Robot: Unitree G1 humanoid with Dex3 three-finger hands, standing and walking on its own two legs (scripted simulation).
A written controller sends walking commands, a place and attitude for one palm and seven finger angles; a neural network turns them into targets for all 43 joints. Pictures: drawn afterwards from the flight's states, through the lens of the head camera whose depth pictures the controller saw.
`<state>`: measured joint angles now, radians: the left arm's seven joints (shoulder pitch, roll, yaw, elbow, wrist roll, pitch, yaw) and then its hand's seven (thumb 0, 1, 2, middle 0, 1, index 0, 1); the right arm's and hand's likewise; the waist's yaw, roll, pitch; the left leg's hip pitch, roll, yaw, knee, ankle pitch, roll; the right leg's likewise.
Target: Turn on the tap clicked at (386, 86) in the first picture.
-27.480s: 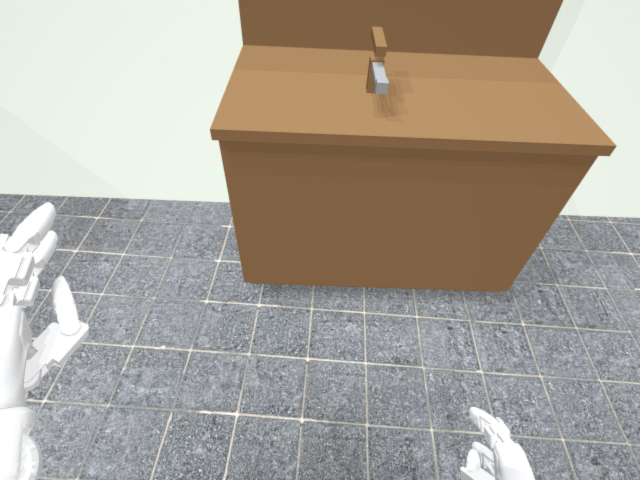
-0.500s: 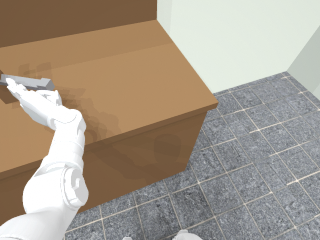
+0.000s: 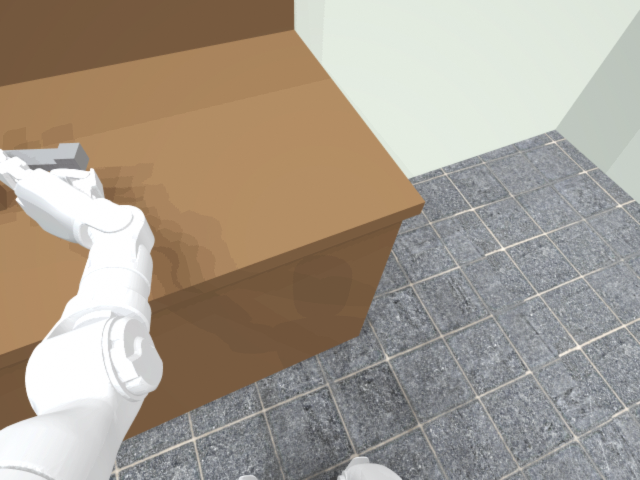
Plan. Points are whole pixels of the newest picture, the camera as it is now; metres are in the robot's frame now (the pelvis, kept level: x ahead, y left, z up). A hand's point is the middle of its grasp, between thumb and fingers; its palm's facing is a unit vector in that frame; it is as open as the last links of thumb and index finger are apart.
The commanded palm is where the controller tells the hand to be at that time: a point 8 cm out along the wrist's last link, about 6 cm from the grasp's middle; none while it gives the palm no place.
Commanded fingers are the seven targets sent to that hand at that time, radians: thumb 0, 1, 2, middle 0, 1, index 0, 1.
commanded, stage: lift the hand up off the lever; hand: left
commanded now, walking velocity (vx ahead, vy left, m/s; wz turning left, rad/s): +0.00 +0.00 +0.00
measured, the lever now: (72, 158) +0.52 +0.29 +0.09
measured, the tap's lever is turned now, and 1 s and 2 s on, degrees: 71 72 72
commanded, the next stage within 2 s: none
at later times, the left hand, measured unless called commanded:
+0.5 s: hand (83, 170) +0.48 +0.26 +0.11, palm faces +0.85 -0.53 -0.09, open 7.8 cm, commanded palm +0.42 +0.26 +0.11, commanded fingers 0.00 0.90 0.90 -0.15 -0.15 -0.15 -0.15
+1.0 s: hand (75, 162) +0.47 +0.25 +0.13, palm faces +0.85 -0.52 -0.10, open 7.8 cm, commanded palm +0.41 +0.26 +0.13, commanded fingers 0.00 0.90 0.90 -0.15 -0.15 -0.15 -0.15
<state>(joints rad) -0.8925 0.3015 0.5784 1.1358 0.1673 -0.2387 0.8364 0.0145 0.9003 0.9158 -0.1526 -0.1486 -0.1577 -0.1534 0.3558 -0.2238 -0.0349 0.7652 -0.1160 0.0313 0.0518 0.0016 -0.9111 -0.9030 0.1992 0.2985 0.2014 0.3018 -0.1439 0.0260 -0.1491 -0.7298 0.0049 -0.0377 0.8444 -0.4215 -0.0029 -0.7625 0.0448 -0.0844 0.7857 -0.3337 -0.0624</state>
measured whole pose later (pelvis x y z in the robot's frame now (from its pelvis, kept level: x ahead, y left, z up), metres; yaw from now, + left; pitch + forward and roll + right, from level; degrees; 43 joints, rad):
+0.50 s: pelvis +0.01 +0.00 +0.01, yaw +1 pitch +15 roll -1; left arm -0.85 0.23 0.52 1.04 0.15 -0.20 0.83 0.02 0.90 0.90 -0.15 -0.15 -0.16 -0.15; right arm 0.32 -0.22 -0.04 0.76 -0.11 0.04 0.05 0.00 -0.91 -0.90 0.20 0.30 0.20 0.30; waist -0.11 0.03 -0.14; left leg -0.64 -0.01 -0.04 0.79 -0.41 0.00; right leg -0.67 0.04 -0.09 0.74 -0.33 -0.06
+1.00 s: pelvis +0.00 +0.00 +0.02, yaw +1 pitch +13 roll -1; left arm -0.83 0.23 0.50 0.98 0.13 -0.12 0.82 0.02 0.90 0.90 -0.15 -0.15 -0.16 -0.15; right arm 0.32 -0.22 -0.04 0.77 -0.10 0.04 0.03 0.00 -0.91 -0.90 0.20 0.30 0.20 0.30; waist -0.10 0.04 -0.13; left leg -0.57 0.00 -0.05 0.73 -0.38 -0.01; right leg -0.60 0.04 -0.09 0.69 -0.31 -0.06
